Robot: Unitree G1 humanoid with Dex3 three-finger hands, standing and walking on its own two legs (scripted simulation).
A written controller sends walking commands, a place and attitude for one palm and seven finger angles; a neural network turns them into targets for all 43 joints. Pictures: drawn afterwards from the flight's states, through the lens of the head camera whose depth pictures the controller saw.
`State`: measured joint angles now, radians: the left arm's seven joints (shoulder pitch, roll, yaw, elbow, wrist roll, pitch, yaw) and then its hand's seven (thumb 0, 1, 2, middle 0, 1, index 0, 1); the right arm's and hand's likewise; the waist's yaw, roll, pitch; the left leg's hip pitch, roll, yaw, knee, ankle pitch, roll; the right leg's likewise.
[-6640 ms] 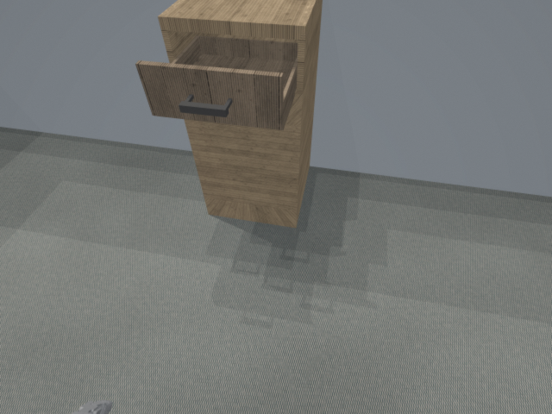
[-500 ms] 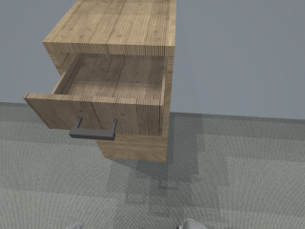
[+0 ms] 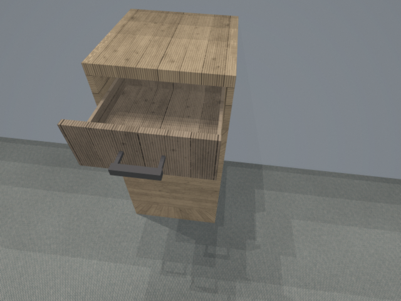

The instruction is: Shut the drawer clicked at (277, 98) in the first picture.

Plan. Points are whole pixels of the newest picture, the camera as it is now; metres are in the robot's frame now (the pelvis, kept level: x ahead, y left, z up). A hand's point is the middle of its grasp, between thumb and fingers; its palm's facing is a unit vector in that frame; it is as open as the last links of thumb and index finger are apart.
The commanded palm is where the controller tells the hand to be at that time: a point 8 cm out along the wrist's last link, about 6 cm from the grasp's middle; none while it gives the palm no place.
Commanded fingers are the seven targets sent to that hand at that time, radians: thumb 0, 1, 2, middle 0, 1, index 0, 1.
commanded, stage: come to a stop and stand still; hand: left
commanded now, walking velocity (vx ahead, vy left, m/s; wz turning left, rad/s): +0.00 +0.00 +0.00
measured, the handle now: (138, 164) +0.42 +0.18 +0.01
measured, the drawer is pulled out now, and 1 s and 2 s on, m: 0.21 0.21 0.21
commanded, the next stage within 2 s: look again from close up in 0.18 s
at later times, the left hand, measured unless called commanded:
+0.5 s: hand out of the picture +0.02 +0.16 -0.17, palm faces -0.01 -0.98 -0.20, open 7.3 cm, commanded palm none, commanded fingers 0.00 0.90 0.90 -0.20 -0.30 -0.20 -0.30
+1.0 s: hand out of the picture +0.12 +0.18 -0.11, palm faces +0.18 -0.96 -0.22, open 7.2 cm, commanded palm +0.13 +0.21 -0.06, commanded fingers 0.00 0.90 0.90 -0.32 -0.43 -0.32 -0.43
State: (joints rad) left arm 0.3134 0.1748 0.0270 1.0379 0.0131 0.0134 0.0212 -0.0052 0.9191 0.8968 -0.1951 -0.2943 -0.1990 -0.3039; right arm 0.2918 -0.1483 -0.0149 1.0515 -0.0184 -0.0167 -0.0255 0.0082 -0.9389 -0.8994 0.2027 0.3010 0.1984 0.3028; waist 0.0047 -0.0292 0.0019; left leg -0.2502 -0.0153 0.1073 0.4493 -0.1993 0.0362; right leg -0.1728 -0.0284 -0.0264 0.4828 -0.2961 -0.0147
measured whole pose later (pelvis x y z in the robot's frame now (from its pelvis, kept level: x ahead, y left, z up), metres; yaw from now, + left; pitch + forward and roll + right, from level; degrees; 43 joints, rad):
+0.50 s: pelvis +0.02 -0.01 +0.00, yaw -1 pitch -1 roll +1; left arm 0.30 0.15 -0.03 1.08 0.01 -0.02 0.04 0.00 0.91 0.90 -0.20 -0.29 -0.20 -0.30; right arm 0.27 -0.16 0.02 1.13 -0.01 -0.02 -0.02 0.01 -0.92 -0.90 0.20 0.30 0.20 0.30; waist 0.00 0.00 0.03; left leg -0.22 0.01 0.09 0.49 -0.26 0.01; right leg -0.13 0.01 -0.02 0.49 -0.35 -0.03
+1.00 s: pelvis +0.03 -0.01 +0.00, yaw -1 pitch +0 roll +1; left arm 0.49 0.19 0.00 0.43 -0.10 0.03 0.09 0.02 0.93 0.90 -0.21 -0.31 -0.22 -0.32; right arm 0.30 -0.18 0.01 0.94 0.04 -0.17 -0.06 0.00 -0.91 -0.90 0.20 0.30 0.20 0.30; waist 0.01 -0.01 0.02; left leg -0.22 0.00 0.09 0.47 -0.26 0.01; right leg -0.17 -0.01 -0.03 0.55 -0.36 -0.03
